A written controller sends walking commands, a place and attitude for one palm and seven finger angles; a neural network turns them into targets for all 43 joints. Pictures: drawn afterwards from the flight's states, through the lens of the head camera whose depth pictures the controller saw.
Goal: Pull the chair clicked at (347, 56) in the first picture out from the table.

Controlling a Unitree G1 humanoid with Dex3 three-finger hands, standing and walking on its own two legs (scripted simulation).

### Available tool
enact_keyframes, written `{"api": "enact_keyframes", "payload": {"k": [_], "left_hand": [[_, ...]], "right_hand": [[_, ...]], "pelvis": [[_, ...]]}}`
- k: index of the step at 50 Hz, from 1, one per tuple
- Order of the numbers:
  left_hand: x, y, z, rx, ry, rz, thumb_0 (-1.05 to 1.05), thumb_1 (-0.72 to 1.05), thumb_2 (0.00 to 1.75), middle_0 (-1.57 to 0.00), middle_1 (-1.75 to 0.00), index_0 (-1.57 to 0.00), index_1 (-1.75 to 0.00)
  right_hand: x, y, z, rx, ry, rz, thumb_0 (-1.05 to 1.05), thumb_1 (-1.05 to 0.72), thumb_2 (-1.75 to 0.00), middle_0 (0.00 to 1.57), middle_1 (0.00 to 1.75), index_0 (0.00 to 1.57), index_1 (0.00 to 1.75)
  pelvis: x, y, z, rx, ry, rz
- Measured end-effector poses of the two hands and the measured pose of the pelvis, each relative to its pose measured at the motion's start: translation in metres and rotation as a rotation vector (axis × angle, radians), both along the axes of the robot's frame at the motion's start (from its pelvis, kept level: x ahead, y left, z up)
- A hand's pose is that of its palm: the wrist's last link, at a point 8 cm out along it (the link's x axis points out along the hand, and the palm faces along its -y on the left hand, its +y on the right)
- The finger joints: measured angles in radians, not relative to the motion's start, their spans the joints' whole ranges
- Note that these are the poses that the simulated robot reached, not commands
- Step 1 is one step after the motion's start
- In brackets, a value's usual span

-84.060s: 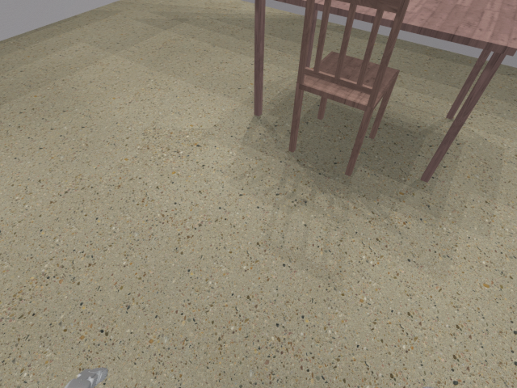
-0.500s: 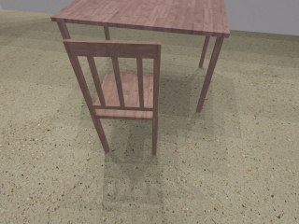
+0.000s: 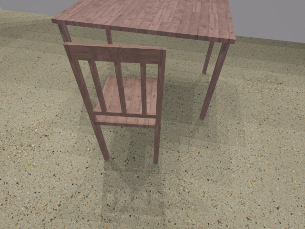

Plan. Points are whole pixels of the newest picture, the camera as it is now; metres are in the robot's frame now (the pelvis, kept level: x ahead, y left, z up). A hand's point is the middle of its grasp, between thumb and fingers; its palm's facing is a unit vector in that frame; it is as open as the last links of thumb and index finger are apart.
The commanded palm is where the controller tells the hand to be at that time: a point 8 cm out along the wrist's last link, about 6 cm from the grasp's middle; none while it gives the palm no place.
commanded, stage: take the last steps up to it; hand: left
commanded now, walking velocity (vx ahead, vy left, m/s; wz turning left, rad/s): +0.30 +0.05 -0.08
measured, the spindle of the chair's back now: (121, 89) +0.71 +0.18 -0.09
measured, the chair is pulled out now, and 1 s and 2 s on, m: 0.34 0.34 0.34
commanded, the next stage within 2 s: come to a stop and stand still in 0.68 s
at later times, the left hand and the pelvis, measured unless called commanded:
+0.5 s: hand out of the picture +0.13 +0.13 -0.16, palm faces +0.02 -0.98 -0.18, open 7.3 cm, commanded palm none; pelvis +0.14 -0.03 +0.01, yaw -1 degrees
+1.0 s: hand (100, 153) +0.42 +0.23 -0.18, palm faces -0.03 -0.97 -0.26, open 7.4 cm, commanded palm none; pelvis +0.34 +0.03 -0.01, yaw -4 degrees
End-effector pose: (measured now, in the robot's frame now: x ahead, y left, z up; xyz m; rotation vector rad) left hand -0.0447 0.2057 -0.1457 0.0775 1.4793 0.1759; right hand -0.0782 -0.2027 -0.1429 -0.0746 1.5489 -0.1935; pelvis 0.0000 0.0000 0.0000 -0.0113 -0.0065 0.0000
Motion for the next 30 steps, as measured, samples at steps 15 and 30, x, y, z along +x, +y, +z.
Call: {"api": "enact_keyframes", "payload": {"k": [15,30], "left_hand": [[0.16,0.015,0.01,0.115,-0.201,-0.087,0.02,0.94,0.9,-0.2,-0.3,-0.2,-0.3],[0.172,-0.043,0.016,-0.034,0.008,-0.031,0.01,0.91,0.9,-0.2,-0.3,-0.2,-0.3]], "right_hand": [[0.026,-0.005,-0.011,0.075,0.131,-0.057,0.0,-0.9,-0.9,0.2,0.3,0.2,0.3],[0.346,-0.056,0.018,-0.05,-0.405,0.09,0.01,-0.94,-0.9,0.19,0.3,0.2,0.3]], "pelvis": [[0.082,-0.024,-0.015,0.033,0.011,-0.026],[0.179,-0.023,0.008,0.029,0.043,-0.024]]}}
